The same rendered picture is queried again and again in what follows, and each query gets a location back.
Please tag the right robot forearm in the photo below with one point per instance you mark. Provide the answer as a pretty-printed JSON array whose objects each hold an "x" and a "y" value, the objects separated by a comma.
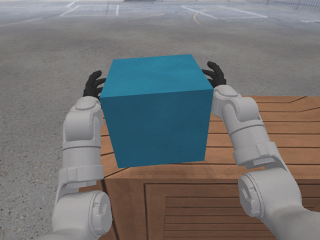
[{"x": 245, "y": 127}]

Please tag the pedestal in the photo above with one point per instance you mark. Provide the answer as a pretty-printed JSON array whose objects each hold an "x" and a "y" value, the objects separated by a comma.
[{"x": 200, "y": 200}]

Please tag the robot left hand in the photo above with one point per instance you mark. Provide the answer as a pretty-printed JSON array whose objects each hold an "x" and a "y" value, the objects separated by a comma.
[{"x": 92, "y": 84}]

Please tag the carton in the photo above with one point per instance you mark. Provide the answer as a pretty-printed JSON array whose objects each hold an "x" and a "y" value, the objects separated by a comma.
[{"x": 157, "y": 110}]

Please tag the left robot forearm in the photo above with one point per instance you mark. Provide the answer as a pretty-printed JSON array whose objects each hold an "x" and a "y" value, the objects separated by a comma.
[{"x": 81, "y": 143}]

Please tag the robot right upper arm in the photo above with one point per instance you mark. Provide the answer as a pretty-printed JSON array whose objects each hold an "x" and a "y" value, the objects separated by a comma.
[{"x": 272, "y": 196}]

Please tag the robot right hand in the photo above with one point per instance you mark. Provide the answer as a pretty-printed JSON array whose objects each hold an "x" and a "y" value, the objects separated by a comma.
[{"x": 217, "y": 76}]

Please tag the robot left upper arm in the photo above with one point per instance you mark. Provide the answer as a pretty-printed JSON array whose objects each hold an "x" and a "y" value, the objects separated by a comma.
[{"x": 83, "y": 215}]

